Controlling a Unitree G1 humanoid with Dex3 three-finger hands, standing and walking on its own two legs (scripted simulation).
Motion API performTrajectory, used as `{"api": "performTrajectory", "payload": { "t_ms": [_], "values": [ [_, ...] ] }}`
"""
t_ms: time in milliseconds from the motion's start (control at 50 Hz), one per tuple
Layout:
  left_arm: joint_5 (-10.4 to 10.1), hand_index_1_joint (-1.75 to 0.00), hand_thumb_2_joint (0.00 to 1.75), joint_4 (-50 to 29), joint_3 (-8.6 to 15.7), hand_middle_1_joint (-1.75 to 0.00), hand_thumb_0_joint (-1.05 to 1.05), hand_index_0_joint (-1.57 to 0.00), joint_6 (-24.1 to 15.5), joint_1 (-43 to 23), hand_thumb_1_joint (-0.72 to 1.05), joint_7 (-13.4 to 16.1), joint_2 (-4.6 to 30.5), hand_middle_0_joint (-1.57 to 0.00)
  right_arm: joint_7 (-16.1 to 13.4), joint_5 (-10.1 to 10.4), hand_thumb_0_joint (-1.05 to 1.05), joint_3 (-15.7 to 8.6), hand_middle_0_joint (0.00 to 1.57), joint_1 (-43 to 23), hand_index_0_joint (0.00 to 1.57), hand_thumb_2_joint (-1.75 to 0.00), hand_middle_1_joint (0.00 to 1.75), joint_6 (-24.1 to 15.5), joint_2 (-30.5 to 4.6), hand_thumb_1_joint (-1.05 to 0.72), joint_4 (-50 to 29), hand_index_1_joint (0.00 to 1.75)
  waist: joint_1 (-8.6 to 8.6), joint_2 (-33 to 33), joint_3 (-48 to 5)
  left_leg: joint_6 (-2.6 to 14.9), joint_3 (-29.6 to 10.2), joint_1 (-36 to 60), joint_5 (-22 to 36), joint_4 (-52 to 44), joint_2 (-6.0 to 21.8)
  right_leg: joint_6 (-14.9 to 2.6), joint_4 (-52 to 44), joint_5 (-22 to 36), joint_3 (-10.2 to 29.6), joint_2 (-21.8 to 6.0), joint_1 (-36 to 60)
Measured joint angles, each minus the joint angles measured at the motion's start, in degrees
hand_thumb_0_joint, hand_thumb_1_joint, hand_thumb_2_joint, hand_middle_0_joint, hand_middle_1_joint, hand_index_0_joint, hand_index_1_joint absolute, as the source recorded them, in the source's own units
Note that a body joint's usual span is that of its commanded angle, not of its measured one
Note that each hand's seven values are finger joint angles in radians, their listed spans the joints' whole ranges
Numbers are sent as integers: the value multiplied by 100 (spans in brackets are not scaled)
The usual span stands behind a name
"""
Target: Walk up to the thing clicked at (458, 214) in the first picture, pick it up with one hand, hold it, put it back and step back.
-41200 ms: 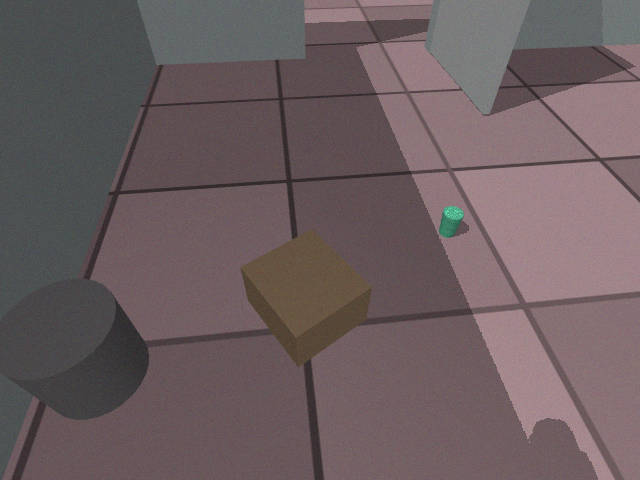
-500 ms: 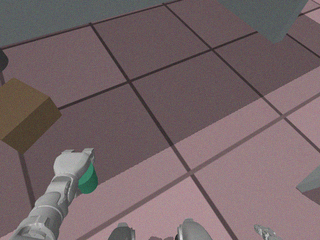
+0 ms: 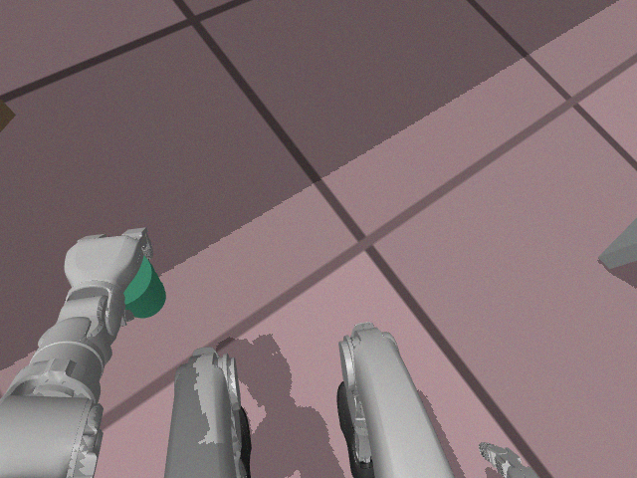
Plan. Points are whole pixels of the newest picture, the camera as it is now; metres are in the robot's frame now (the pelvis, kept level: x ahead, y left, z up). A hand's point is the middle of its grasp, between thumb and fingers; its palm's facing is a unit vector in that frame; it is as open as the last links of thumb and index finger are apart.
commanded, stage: crouch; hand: left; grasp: from above
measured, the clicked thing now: (133, 288) +0.41 +0.23 -0.22
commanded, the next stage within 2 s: lower in 0.88 s
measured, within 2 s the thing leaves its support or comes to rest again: rests again in 1.50 s
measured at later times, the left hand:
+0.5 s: hand (142, 281) +0.43 +0.23 -0.26, palm faces -0.48 -0.03 -0.88, open 10.9 cm
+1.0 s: hand (152, 284) +0.44 +0.23 -0.31, palm faces -0.46 -0.03 -0.89, open 10.8 cm
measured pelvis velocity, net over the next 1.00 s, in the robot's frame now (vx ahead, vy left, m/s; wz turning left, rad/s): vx -0.02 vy -0.01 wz -0.04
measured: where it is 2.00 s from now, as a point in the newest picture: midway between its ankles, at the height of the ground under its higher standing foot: (300, 462)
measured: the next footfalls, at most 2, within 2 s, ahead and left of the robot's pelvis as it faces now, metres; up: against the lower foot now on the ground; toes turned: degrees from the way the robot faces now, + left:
none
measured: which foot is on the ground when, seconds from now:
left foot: down 0.00-1.00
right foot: down 0.00-1.00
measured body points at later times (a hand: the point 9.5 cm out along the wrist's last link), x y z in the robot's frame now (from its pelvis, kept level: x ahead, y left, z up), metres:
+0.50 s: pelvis +0.00 -0.01 -0.08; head +0.23 +0.02 +0.30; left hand +0.45 +0.23 -0.21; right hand +0.05 -0.29 -0.21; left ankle +0.07 +0.12 -0.47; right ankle +0.08 -0.14 -0.47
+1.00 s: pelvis -0.02 -0.01 -0.14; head +0.22 +0.03 +0.24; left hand +0.46 +0.23 -0.26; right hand +0.02 -0.29 -0.25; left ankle +0.07 +0.12 -0.47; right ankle +0.08 -0.14 -0.47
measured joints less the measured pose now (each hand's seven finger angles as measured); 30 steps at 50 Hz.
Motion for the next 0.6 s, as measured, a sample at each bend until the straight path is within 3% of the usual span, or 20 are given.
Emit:
{"api": "performTrajectory", "payload": {
  "t_ms": [160, 320, 480, 600],
  "values": [
    [185, -97, 90, 317, 107, -99, 0, -49, -110, -357, -22, 341, 131, -54, 139, -126, 1, 85, 21, -181, 20, -90, 30, -180, -65, -91, 2, 30, -100, -112, 74, -60, -118, -722, -118, 666, -46, -25, 665, -150, -70, -18, -686],
    [256, -96, 91, 544, 318, -98, 0, -50, -34, -672, -23, 437, 358, -55, 290, -223, 1, 95, 20, -233, 20, -90, 30, -225, -193, -91, -66, 30, -225, -147, 146, -111, -217, -1171, -276, 1197, -30, -49, 1171, -286, -126, 22, -1133],
    [132, -97, 92, 606, 395, -99, 0, -49, -14, -815, -23, 266, 492, -54, 445, -239, 0, 83, 20, -236, 20, -90, 30, -180, -208, -92, -103, 30, -217, -137, 323, -111, -266, -1476, -351, 1603, 2, -34, 1536, -314, -141, 78, -1444],
    [168, -97, 91, 612, 406, -99, 0, -49, -180, -818, -22, 159, 555, -54, 514, -250, 0, 108, 20, -213, 20, -90, 30, -149, -167, -92, -63, 30, -215, -178, 405, -101, -284, -1704, -357, 1886, 0, -10, 1794, -303, -134, 98, -1665]
  ]
}}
